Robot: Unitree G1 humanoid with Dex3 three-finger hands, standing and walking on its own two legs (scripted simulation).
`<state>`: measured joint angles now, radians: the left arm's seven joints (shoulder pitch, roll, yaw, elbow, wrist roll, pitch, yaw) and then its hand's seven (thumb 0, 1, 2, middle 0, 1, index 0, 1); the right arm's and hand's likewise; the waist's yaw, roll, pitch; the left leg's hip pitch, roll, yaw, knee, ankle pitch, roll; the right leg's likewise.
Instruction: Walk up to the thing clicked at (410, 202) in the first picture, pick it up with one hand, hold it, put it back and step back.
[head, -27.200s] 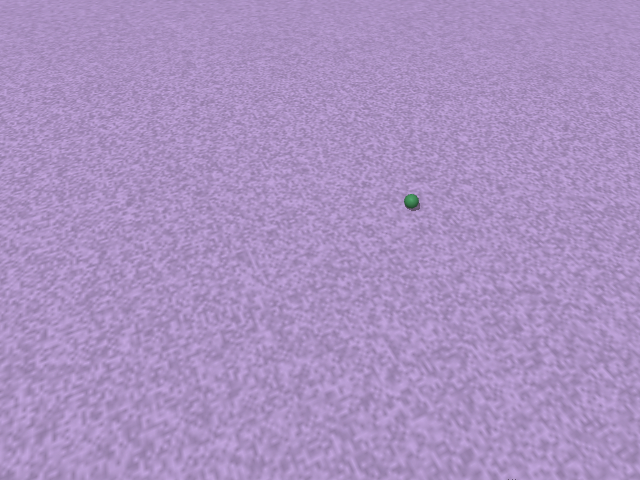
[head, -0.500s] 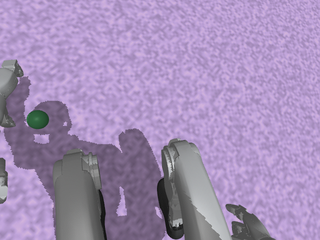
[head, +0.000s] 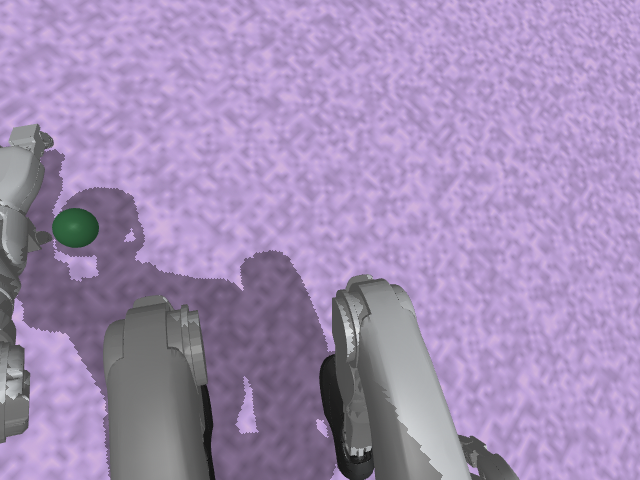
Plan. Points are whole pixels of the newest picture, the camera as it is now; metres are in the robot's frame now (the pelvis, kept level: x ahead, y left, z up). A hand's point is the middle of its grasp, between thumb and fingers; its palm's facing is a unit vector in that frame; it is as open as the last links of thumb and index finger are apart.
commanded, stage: home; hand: left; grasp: from above
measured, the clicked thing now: (76, 227) +0.46 +0.32 -0.31
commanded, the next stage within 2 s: none
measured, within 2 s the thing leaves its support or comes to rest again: neither
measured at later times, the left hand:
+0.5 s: hand out of the picture +0.28 +0.27 +0.08, palm faces -0.10 -0.83 -0.55, open 7.5 cm
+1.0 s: hand out of the picture +0.24 +0.22 +0.30, palm faces +0.21 -0.95 -0.21, open 7.4 cm
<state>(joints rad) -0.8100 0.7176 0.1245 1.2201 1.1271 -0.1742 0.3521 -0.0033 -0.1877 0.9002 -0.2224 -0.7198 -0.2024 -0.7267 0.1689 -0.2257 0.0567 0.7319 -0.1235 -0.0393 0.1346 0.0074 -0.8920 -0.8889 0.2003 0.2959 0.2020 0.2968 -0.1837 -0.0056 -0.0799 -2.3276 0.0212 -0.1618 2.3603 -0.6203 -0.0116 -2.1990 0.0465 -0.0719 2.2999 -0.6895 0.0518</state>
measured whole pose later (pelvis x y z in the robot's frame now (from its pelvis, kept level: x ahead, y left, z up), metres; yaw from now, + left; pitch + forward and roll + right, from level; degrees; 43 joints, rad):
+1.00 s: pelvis +0.09 +0.01 +0.36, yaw +9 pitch +15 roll -4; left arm 0.43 0.23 0.05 -0.08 -0.07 0.44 0.07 0.01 0.90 0.90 -0.21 -0.30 -0.20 -0.30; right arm 0.29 -0.20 0.05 0.52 0.03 -0.16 -0.17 0.02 -0.90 -0.89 0.20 0.30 0.20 0.30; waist -0.07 0.05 -0.19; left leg -0.87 0.04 -0.07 1.11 -0.51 -0.01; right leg -0.76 0.01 -0.05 1.03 -0.52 0.02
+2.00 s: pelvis +0.09 +0.00 +0.37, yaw +10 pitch +10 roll -2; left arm 0.50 0.22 0.03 -0.13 -0.05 0.46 0.01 0.01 0.90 0.90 -0.20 -0.30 -0.20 -0.30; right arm 0.29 -0.22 0.03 0.54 0.01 -0.24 -0.18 0.02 -0.90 -0.89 0.20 0.30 0.20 0.30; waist -0.04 0.05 -0.17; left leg -0.72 0.03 -0.06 1.02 -0.48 -0.02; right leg -0.63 0.00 -0.04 0.96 -0.51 0.02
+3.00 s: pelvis +0.09 +0.01 +0.37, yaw +10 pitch +10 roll -3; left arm 0.51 0.23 0.03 -0.14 -0.05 0.46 0.01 0.01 0.90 0.90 -0.20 -0.30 -0.20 -0.30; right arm 0.29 -0.22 0.03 0.53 0.01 -0.22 -0.17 0.02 -0.90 -0.89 0.20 0.30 0.20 0.30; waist -0.04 0.05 -0.17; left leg -0.72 0.03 -0.06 1.03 -0.49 -0.01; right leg -0.63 0.00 -0.04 0.96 -0.51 0.02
